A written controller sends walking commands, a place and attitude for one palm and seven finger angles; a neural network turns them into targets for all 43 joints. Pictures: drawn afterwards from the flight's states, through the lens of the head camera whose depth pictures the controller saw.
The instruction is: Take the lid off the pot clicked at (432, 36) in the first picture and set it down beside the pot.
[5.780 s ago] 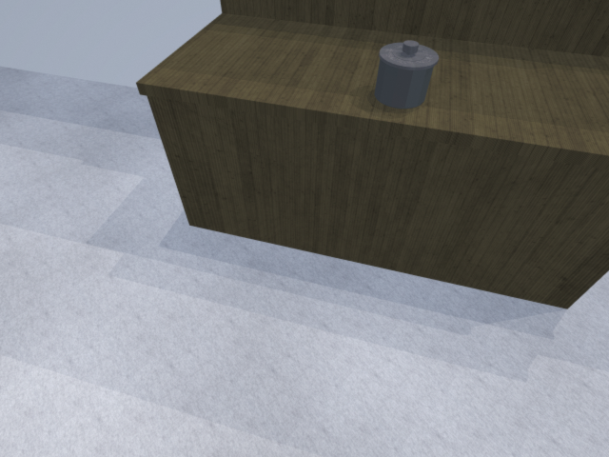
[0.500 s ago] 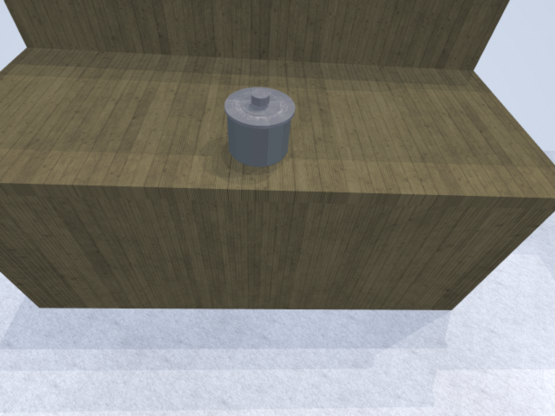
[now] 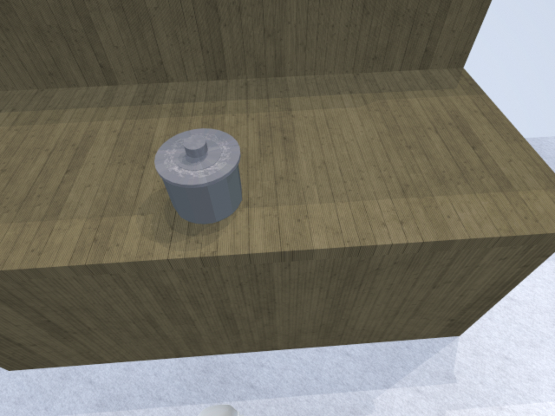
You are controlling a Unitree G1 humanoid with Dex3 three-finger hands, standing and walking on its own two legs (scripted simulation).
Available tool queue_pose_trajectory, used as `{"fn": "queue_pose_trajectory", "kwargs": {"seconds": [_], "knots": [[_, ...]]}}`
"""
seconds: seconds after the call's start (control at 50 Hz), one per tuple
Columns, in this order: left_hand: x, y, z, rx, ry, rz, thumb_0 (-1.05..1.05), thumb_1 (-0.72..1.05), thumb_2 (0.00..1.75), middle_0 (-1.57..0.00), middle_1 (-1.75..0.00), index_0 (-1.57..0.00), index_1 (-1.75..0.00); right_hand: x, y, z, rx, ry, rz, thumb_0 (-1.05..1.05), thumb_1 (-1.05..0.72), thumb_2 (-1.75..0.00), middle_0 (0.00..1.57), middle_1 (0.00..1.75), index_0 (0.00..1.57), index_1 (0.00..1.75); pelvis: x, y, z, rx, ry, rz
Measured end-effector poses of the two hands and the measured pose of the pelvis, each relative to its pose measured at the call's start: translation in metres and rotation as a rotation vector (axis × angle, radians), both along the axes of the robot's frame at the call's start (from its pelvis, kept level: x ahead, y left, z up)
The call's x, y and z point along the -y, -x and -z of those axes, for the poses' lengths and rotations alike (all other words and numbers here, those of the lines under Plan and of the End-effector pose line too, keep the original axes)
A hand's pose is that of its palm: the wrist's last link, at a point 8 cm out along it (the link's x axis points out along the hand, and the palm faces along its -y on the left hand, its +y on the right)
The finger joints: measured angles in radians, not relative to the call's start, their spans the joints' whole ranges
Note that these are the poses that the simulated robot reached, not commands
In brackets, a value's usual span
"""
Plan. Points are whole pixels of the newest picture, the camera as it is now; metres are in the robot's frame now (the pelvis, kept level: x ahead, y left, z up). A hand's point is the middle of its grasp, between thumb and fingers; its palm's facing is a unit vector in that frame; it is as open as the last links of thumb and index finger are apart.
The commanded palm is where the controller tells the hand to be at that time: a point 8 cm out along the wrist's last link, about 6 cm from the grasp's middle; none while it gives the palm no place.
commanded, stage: come to a stop and stand still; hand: left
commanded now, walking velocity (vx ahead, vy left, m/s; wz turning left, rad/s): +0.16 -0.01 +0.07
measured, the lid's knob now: (195, 146) +0.56 +0.18 +0.07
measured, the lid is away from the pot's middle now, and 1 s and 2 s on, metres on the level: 0.00 0.00 0.00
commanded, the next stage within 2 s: none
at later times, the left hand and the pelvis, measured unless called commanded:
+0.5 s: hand out of the picture +0.08 +0.19 -0.17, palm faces +0.04 -0.96 -0.27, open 7.4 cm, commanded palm none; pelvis +0.07 -0.01 +0.00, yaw -2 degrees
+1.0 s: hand out of the picture +0.06 +0.18 -0.16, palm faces +0.04 -0.96 -0.28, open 7.4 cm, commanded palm none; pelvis +0.04 -0.02 +0.00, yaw -1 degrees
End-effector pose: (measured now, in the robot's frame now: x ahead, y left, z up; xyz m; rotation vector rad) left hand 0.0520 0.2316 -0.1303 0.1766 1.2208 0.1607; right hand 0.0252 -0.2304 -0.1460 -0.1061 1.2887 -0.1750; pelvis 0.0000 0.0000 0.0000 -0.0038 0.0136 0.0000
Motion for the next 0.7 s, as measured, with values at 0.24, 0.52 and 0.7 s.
{"fn": "queue_pose_trajectory", "kwargs": {"seconds": [0.24, 0.52, 0.7], "knots": [[0.004, -0.01, 0.028, -0.153, 0.076, -0.096, 0.0, 0.91, 0.9, -0.2, -0.3, -0.2, -0.3, -0.037, -0.149, -0.012, 0.154, 0.01, -0.113, 0.0, -0.91, -0.9, 0.2, 0.3, 0.2, 0.3, -0.014, -0.08, 0.006, 0.033, 0.011, 0.009], [-0.006, -0.029, 0.007, -0.187, -0.061, -0.056, 0.0, 0.9, 0.9, -0.2, -0.3, -0.2, -0.3, 0.005, -0.126, 0.007, 0.051, 0.006, -0.03, -0.01, -0.91, -0.9, 0.21, 0.3, 0.2, 0.3, 0.01, -0.07, 0.006, 0.017, -0.024, 0.043], [0.024, -0.033, -0.011, -0.094, -0.09, -0.016, 0.0, 0.9, 0.9, -0.2, -0.3, -0.2, -0.3, 0.062, -0.074, 0.011, -0.033, 0.004, 0.007, 0.0, -0.91, -0.9, 0.2, 0.3, 0.2, 0.3, 0.042, -0.063, 0.002, 0.033, -0.054, 0.036]]}}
